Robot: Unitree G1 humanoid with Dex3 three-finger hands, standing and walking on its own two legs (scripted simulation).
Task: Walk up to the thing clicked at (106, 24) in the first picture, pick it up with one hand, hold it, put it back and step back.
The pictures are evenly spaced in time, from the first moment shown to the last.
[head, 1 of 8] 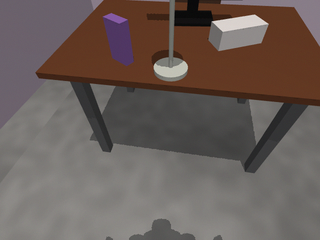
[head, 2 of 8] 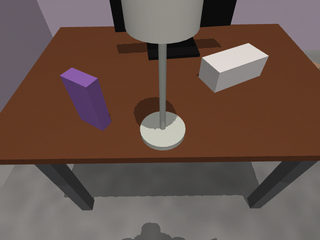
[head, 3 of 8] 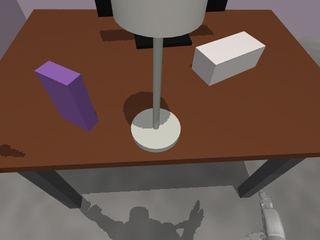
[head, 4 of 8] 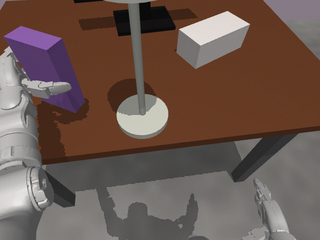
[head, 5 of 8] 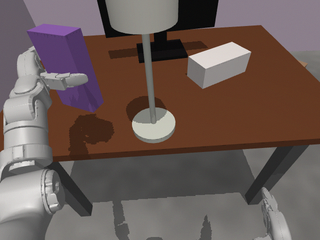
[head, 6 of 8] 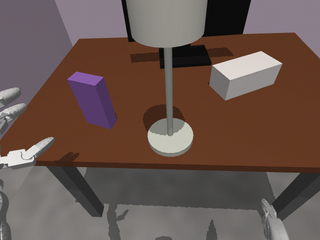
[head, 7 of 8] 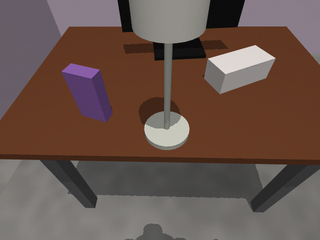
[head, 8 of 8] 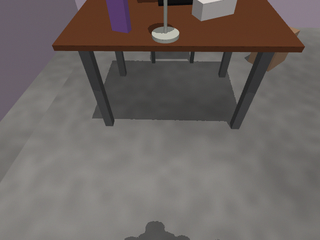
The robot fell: no
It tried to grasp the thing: yes
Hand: left
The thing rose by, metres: 0.23
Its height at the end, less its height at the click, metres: +0.00
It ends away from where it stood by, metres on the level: 0.03
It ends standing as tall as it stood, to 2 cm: yes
